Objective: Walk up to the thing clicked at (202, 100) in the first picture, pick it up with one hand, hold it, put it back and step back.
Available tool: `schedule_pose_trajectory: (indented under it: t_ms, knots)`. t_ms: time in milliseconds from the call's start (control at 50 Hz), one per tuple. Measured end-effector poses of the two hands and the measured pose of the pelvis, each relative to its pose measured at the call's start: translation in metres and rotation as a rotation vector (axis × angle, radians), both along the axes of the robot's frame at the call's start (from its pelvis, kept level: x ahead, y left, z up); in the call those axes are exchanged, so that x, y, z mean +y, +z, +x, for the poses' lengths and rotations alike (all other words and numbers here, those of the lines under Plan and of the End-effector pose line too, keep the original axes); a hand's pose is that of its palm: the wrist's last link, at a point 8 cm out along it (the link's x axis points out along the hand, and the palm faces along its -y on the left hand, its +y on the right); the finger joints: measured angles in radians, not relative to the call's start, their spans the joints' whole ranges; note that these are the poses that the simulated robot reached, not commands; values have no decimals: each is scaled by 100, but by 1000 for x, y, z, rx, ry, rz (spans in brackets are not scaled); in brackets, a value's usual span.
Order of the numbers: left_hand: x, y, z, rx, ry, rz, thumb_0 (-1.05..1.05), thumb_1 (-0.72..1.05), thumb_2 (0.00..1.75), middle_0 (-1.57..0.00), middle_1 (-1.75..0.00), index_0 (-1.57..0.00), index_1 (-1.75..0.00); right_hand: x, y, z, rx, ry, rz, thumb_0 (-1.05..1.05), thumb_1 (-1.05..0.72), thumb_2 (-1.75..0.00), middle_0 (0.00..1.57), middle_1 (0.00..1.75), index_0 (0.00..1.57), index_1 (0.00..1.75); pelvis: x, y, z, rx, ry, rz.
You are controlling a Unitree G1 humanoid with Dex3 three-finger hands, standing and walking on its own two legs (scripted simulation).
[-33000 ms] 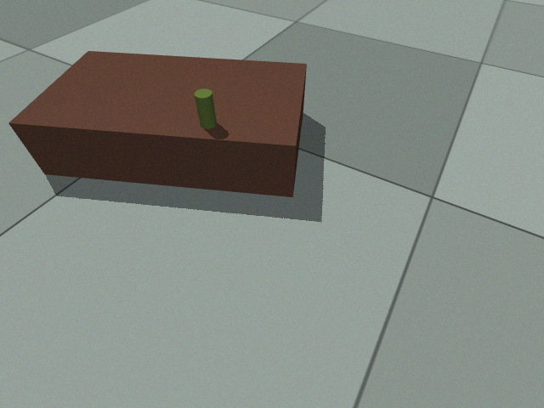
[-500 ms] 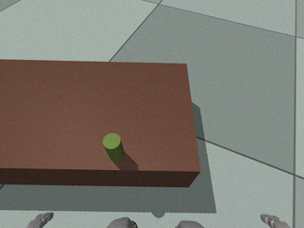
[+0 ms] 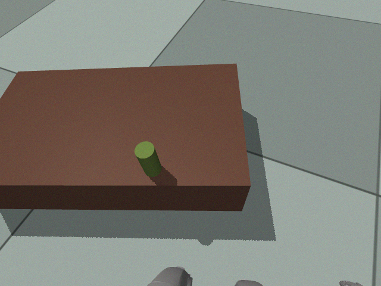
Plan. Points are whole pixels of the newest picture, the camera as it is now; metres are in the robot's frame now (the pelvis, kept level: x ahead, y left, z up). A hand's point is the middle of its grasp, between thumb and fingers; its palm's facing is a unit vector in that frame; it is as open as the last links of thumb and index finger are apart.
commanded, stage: step back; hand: left
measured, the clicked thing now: (149, 160) +0.58 +0.22 -0.36
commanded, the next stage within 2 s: none
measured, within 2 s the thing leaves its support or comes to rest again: neither
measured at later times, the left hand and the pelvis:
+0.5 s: hand out of the picture -0.07 +0.29 -0.15, palm faces -0.01 -0.92 -0.39, open 7.4 cm; pelvis -0.16 +0.02 +0.00, yaw -2 degrees
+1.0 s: hand out of the picture -0.19 +0.31 -0.15, palm faces +0.04 -0.91 -0.41, open 7.4 cm; pelvis -0.34 +0.04 -0.01, yaw +3 degrees
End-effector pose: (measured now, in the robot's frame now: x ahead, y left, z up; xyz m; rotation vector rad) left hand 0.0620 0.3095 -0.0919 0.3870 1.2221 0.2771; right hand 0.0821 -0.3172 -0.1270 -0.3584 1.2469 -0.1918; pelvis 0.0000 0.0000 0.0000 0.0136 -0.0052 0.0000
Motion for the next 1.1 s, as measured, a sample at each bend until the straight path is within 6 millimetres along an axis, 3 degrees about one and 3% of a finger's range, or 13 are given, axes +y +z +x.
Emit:
schedule_pose_trajectory:
  t_ms: [100, 200, 360, 500, 580, 700, 800, 880, 940, 1000, 1100]
  knots:
    - [13, -9, -4, -104, 1, -1, 0, 90, 89, -21, -30, -21, -30, 9, -1, -25, 47, 57, -34, 0, -91, -90, 20, 30, 20, 30, 8, -8, -31, -8, 56, -15]
    - [28, -28, -24, -136, 8, -44, 0, 90, 89, -21, -30, -21, -30, 31, 9, -42, -11, 88, -43, 0, -91, -90, 20, 30, 20, 30, 20, -14, -66, -48, 57, 13]
    - [30, -19, -75, -114, 14, -75, 0, 90, 89, -21, -30, -20, -30, 45, 43, -65, -121, 87, -45, 0, -90, -90, 21, 30, 20, 30, 26, 5, -107, -28, 33, -52]
    - [27, -24, -137, -42, -31, -42, 0, 90, 89, -20, -30, -20, -30, 38, 37, -92, -216, 75, -25, 0, -90, -90, 21, 30, 20, 30, 20, -4, -159, -35, -27, -35]
    - [17, -24, -176, -15, -50, -18, 0, 90, 89, -20, -30, -20, -30, 23, 17, -128, -225, 41, 5, 0, -90, -90, 21, 30, 20, 30, 12, -14, -193, -57, -48, -46]
    - [9, -2, -231, 0, -38, -3, 0, 90, 89, -21, -30, -21, -30, 15, 8, -206, -119, -24, 36, 0, -91, -90, 21, 30, 20, 30, 8, -2, -228, -50, -53, 13]
    - [19, 8, -238, -60, -43, 26, 1, 89, 89, -21, -30, -21, -30, 10, 1, -277, -3, -32, 5, 0, -91, -90, 21, 30, 20, 30, 15, -1, -259, -20, -6, 8]
    - [32, 3, -238, -148, -55, 33, 1, 89, 89, -21, -30, -21, -30, 17, -3, -321, 83, 0, -28, 0, -91, -90, 20, 30, 20, 30, 24, -10, -289, -19, 49, -8]
    - [44, -11, -247, -196, -51, 13, 0, 90, 89, -21, -30, -21, -30, 29, -3, -345, 97, 17, -48, 0, -91, -90, 20, 30, 20, 30, 32, -18, -316, -41, 67, 12]
    - [47, -20, -268, -173, -38, -22, 0, 90, 89, -21, -30, -20, -30, 44, 8, -362, 67, 21, -37, 0, -91, -90, 20, 30, 20, 30, 37, -14, -335, -57, 45, 14]
    - [41, -18, -310, -130, -8, -78, 0, 90, 89, -21, -30, -20, -30, 50, 32, -373, 6, 43, -50, 0, -90, -90, 21, 30, 20, 30, 38, 2, -361, -29, 48, -45]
